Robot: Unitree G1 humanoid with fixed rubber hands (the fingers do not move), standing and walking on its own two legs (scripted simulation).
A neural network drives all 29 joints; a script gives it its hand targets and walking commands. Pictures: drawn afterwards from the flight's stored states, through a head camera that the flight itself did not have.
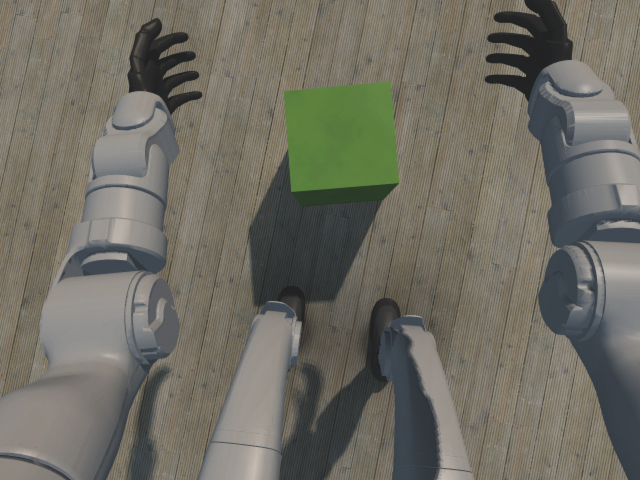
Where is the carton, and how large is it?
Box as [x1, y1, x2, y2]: [284, 81, 398, 206]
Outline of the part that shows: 390,81 284,91 291,191 302,206 383,199 398,183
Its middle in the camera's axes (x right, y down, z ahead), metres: +0.05 -0.20 +0.87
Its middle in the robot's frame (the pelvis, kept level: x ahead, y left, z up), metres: +0.56 +0.04 -0.54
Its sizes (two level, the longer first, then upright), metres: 0.210 0.200 0.250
